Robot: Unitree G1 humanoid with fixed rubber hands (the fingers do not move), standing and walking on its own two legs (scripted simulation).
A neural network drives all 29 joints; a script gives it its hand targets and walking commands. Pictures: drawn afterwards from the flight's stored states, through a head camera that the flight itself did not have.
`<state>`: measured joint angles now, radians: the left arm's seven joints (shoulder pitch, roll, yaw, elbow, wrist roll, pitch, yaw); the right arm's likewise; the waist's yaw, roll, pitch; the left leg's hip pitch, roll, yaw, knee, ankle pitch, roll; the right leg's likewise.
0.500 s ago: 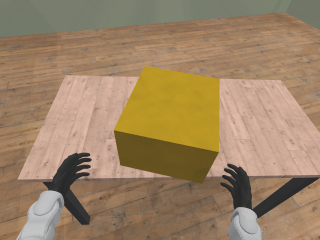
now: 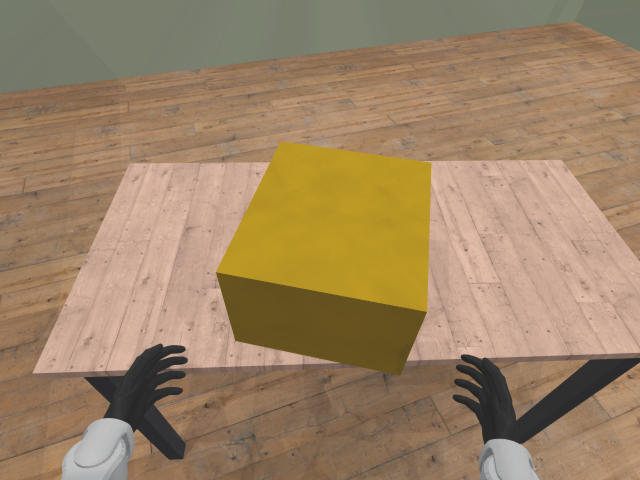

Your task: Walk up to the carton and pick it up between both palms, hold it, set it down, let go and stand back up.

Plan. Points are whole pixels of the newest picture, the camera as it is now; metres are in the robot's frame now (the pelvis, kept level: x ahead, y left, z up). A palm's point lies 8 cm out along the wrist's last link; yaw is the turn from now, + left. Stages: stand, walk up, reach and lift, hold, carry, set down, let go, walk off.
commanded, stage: set down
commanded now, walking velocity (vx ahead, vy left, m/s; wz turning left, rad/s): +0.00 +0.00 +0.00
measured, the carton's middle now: (335, 249) +0.47 +0.02 -0.02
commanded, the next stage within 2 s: let go in 0.80 s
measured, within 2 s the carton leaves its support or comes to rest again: neither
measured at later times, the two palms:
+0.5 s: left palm (154, 438) +0.17 +0.23 -0.06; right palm (514, 454) +0.18 -0.22 -0.06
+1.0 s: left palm (187, 442) +0.17 +0.20 -0.07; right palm (543, 471) +0.16 -0.25 -0.07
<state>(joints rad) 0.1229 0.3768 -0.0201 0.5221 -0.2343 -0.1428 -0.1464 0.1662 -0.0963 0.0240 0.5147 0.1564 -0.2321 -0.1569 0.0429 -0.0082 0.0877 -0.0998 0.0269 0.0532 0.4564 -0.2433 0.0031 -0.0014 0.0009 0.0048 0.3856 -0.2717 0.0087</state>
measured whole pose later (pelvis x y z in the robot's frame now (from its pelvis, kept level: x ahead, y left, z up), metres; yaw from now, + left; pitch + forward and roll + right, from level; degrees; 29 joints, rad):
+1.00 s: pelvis +0.01 -0.03 +0.00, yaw +0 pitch -5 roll +0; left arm 0.17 0.20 0.02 0.55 0.03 0.12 -0.01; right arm 0.16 -0.19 0.00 0.75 -0.01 -0.21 0.01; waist 0.00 -0.03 0.06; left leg -0.07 0.04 0.04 0.36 -0.20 -0.03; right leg -0.01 0.02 0.00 0.36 -0.27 -0.02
